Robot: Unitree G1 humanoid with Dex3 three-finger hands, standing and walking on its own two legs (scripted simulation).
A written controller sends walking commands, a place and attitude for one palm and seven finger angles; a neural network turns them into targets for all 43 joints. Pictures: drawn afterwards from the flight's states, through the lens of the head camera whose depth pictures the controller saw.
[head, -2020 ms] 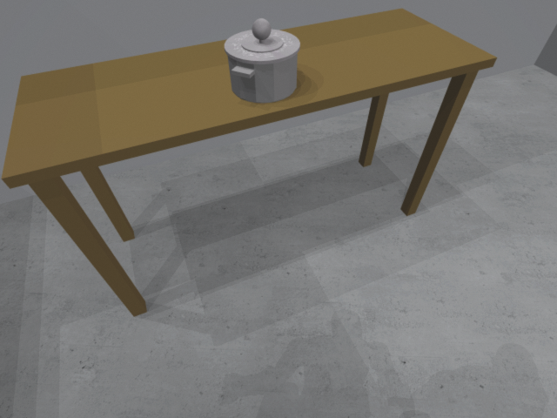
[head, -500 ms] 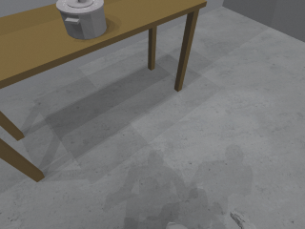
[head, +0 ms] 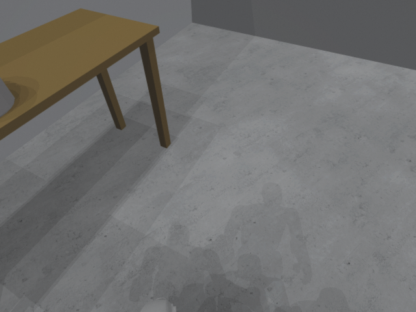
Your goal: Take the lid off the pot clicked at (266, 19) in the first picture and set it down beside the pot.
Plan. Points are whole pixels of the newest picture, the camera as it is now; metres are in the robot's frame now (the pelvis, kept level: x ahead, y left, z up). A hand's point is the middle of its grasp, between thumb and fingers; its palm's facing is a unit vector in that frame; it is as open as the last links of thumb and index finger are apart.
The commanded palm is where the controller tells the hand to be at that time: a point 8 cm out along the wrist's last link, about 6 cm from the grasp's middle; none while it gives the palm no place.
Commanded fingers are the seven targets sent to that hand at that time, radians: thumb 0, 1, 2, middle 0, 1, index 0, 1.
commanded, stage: walk to a spot facing it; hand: left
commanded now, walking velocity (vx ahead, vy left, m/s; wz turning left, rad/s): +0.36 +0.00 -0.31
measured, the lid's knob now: out of the picture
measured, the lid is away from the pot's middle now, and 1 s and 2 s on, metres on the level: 0.00 0.00 0.00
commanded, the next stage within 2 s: turn to face it in 0.76 s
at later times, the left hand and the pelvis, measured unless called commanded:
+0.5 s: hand (137, 248) +0.29 +0.20 -0.16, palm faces -0.21 -0.96 -0.18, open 7.4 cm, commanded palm none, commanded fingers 0.00 0.90 0.90 -0.20 -0.30 -0.20 -0.30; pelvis +0.19 +0.02 +0.01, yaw -15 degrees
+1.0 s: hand (191, 190) +0.47 +0.07 -0.16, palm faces -0.23 -0.95 -0.22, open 7.2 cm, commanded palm none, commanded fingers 0.00 0.90 0.90 -0.20 -0.30 -0.20 -0.30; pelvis +0.37 -0.09 +0.00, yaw -16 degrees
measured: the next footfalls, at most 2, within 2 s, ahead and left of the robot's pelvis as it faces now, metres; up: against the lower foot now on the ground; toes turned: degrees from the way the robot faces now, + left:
left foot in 0.20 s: +0.21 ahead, +0.14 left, +0.00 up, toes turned +0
right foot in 0.68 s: +0.37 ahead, -0.18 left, +0.00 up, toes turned -26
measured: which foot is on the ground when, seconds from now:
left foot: up 0.00-0.18, down 0.20-0.68, up 0.70-1.00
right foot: down 0.00-0.20, up 0.22-0.66, down 0.68-1.00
